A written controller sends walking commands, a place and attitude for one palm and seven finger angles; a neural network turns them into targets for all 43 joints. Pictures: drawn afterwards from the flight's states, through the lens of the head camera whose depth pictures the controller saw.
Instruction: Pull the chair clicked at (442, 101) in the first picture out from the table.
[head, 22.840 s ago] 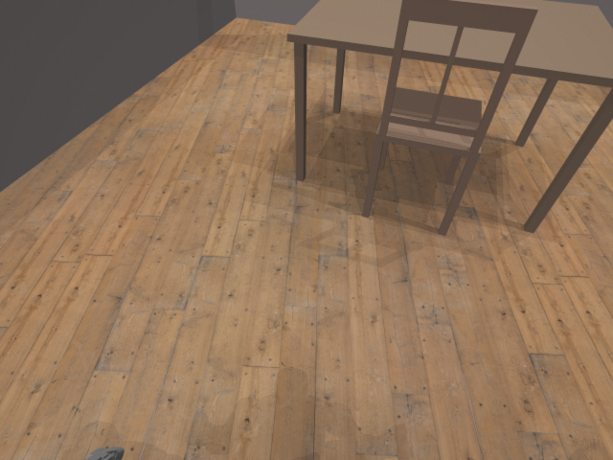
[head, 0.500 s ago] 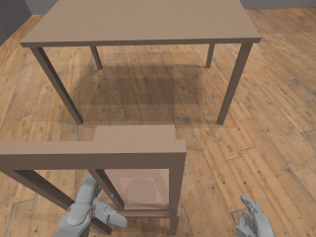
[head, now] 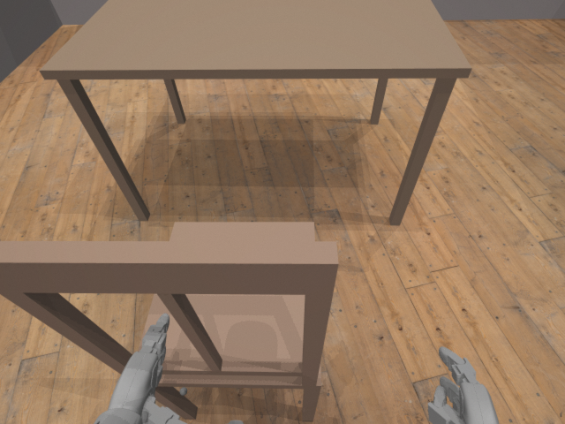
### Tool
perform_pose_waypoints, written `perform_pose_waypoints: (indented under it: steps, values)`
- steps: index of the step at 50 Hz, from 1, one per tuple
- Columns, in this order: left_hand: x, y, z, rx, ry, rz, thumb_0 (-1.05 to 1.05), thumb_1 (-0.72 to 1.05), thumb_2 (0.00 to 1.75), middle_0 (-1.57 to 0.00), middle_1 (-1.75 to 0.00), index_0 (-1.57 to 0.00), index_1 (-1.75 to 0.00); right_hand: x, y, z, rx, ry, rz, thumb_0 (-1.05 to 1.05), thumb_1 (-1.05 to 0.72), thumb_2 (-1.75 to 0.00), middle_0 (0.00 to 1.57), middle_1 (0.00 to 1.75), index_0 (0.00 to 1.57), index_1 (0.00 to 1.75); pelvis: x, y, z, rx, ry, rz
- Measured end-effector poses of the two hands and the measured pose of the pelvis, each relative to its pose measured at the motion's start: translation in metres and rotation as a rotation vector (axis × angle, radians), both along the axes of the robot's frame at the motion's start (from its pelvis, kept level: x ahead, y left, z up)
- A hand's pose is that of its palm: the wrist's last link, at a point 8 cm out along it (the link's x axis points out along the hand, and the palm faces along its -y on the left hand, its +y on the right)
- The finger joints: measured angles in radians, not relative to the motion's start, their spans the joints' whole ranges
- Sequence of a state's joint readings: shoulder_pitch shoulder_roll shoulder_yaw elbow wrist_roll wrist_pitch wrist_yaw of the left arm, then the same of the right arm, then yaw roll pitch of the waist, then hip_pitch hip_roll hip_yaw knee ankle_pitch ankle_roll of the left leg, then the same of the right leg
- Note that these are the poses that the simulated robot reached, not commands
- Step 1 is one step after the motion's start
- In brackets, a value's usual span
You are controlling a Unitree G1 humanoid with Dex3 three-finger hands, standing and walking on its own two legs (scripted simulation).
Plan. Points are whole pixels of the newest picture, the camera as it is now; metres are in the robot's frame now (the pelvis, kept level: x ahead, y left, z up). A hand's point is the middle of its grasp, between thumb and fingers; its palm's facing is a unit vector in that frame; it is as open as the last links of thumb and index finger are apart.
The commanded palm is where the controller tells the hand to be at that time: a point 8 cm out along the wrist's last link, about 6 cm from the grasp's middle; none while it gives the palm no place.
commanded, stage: draw the fingers out of the gap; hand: left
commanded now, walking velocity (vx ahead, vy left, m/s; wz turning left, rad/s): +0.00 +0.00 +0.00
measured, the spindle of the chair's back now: (197, 334) +0.26 +0.14 -0.02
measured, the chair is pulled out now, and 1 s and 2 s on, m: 0.60 0.60 0.58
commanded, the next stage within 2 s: draw the hand back to the body in 0.38 s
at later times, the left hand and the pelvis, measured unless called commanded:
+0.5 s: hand out of the picture +0.12 +0.15 -0.02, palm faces -0.06 -0.98 -0.18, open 17.5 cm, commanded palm +0.10 +0.20 +0.00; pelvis +0.00 +0.01 -0.01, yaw +0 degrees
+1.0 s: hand (116, 416) +0.14 +0.18 +0.08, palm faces +0.02 -1.00 -0.10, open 17.4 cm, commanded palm +0.10 +0.24 +0.10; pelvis -0.02 +0.01 -0.02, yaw +0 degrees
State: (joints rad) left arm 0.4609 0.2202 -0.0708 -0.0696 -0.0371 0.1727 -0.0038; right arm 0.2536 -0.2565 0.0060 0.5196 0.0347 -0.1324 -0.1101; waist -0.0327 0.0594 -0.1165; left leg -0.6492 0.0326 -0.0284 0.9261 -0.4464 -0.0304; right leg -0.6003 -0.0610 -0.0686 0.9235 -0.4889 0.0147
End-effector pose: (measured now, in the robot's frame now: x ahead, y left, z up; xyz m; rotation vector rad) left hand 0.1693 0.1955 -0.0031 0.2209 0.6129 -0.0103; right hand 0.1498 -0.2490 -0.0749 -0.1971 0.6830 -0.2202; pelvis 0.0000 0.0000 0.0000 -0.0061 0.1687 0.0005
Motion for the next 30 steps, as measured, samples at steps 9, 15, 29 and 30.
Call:
perform_pose_waypoints:
  steps: [9,15,29,30]
  values:
    - [-0.019,0.002,0.001,-0.010,0.007,0.008,-0.01,-0.53,0.20,0.00,0.00,0.00,0.00,0.012,0.013,0.004,0.016,-0.056,0.008,0.01,-0.90,-0.90,0.21,0.30,0.20,0.30,-0.002,0.003,-0.004,-0.006,0.002,0.001]
    - [-0.038,0.004,0.002,-0.013,0.018,0.018,-0.01,-0.53,0.20,0.00,0.00,0.00,0.00,0.018,0.018,0.007,0.019,-0.085,0.007,0.01,-0.90,-0.90,0.21,0.30,0.20,0.30,-0.002,0.006,-0.006,-0.010,0.004,0.002]
    - [-0.061,0.003,0.009,-0.129,-0.053,0.069,-0.02,-0.53,0.20,0.00,0.00,0.00,0.00,0.021,0.026,0.004,0.007,-0.113,0.007,0.01,-0.90,-0.90,0.21,0.30,0.20,0.30,-0.004,0.012,-0.016,-0.023,0.023,0.005]
    - [-0.059,0.003,0.013,-0.155,-0.099,0.082,-0.02,-0.53,0.20,0.00,0.00,-0.01,0.00,0.021,0.026,0.003,0.006,-0.114,0.010,0.01,-0.90,-0.90,0.21,0.30,0.20,0.30,-0.005,0.012,-0.017,-0.024,0.024,0.005]
